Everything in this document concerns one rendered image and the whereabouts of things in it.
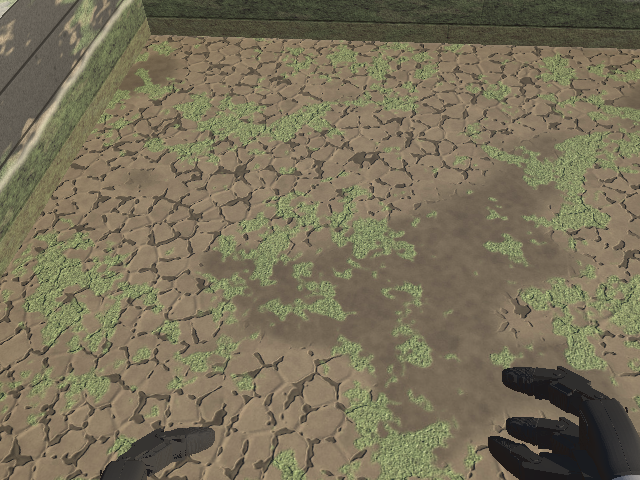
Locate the left robot hand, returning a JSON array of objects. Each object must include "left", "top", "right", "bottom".
[{"left": 100, "top": 427, "right": 215, "bottom": 480}]

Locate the right robot hand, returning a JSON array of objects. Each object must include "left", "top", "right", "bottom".
[{"left": 488, "top": 366, "right": 640, "bottom": 480}]

